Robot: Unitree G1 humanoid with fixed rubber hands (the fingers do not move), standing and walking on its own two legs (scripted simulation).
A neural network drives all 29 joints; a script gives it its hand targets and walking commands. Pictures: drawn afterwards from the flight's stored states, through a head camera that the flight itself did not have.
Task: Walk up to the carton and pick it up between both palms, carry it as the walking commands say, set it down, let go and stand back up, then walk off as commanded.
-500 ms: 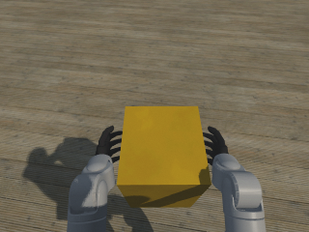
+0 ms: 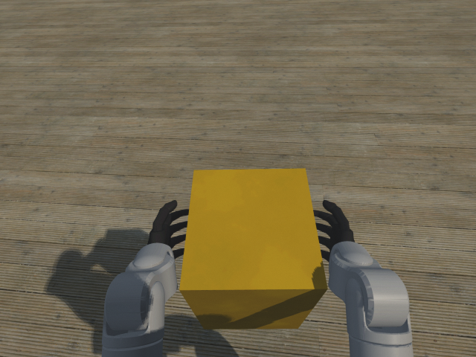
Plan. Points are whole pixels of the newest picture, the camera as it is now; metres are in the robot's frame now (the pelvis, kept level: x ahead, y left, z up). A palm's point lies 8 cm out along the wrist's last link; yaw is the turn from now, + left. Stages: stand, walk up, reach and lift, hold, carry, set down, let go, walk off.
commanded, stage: carry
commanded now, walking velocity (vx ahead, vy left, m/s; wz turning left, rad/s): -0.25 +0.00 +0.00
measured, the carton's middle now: (250, 256) +0.29 -0.01 +0.02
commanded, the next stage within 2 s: none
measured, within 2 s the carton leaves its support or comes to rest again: neither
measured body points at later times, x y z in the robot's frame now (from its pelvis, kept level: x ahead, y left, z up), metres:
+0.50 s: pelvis -0.18 -0.02 +0.00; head -0.19 -0.02 +0.45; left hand +0.10 +0.11 +0.08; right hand +0.09 -0.16 +0.07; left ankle -0.12 +0.11 -0.71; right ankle -0.17 -0.14 -0.73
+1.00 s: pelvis -0.36 -0.03 +0.00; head -0.36 -0.01 +0.45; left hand -0.08 +0.13 +0.10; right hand -0.07 -0.14 +0.10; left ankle -0.23 +0.08 -0.73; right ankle -0.46 -0.15 -0.70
